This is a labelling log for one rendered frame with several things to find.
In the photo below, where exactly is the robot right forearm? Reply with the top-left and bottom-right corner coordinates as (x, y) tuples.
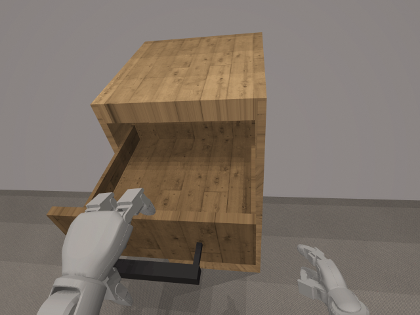
(327, 287), (369, 315)

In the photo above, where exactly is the left robot hand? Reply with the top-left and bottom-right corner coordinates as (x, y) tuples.
(62, 188), (156, 306)

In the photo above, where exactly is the drawer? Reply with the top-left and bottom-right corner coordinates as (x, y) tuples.
(46, 120), (256, 265)

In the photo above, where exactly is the cabinet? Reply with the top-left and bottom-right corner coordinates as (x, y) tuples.
(90, 32), (266, 273)

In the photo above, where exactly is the right robot hand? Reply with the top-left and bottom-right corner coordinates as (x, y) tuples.
(297, 244), (348, 306)

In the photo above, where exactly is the robot left forearm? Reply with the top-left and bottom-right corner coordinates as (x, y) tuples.
(37, 275), (107, 315)

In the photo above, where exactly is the handle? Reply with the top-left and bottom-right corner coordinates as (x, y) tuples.
(113, 242), (203, 285)

